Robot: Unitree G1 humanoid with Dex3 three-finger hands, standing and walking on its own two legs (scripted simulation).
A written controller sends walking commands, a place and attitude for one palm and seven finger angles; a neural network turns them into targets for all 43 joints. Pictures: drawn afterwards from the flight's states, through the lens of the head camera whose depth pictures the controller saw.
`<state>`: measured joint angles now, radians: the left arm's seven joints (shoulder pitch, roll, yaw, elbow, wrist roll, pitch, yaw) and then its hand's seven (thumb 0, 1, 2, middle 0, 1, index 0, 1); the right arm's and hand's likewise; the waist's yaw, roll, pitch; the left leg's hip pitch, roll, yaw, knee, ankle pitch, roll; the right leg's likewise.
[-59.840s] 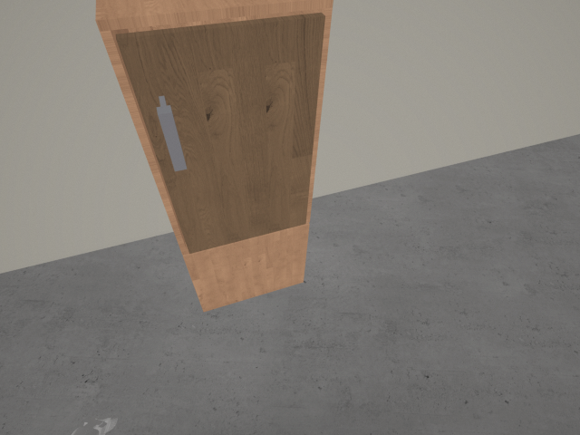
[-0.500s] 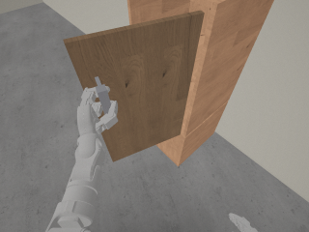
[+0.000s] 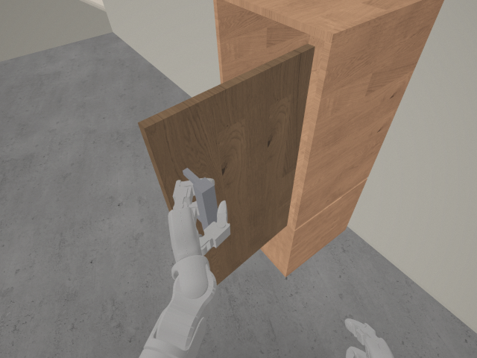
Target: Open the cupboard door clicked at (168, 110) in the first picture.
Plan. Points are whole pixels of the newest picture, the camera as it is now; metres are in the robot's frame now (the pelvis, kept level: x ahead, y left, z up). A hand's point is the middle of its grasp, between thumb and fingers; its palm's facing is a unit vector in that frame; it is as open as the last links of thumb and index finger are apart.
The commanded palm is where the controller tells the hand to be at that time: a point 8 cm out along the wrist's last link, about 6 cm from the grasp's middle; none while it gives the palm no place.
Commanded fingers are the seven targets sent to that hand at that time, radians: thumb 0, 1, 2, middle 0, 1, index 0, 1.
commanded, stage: open thumb and fingers to let go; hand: left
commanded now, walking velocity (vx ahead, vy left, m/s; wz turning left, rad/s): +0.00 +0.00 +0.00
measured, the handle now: (200, 202) +0.36 +0.08 +0.08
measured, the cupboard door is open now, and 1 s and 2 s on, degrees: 95 93 97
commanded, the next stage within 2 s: slide the hand sideways off the handle in 0.82 s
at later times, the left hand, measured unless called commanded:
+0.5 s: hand (211, 221) +0.32 +0.06 +0.08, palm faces +0.29 -0.96 -0.02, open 12.1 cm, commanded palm +0.28 +0.09 +0.08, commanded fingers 0.00 -0.50 0.30 -0.27 -1.00 -0.27 -1.00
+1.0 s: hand (215, 229) +0.31 +0.05 +0.08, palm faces +0.13 -0.99 -0.05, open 15.6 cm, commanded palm +0.27 +0.09 +0.08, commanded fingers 0.00 -0.50 0.30 -0.15 -0.30 -0.15 -0.30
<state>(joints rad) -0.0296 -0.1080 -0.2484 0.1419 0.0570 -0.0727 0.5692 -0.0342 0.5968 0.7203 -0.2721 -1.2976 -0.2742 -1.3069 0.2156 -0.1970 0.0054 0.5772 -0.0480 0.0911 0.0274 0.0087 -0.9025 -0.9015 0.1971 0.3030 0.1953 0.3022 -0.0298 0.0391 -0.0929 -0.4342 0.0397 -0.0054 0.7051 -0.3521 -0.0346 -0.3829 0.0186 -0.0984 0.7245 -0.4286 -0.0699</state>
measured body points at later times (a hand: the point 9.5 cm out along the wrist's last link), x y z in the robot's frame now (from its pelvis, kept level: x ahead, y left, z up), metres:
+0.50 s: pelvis -0.01 +0.02 +0.00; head +0.01 +0.00 +0.44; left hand +0.30 +0.11 +0.08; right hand +0.15 -0.20 -0.11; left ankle +0.00 +0.15 -0.71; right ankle -0.03 -0.07 -0.71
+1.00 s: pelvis -0.03 +0.03 -0.01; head -0.01 +0.02 +0.44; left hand +0.30 +0.10 +0.08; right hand +0.13 -0.19 -0.11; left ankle +0.00 +0.15 -0.71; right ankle -0.03 -0.07 -0.71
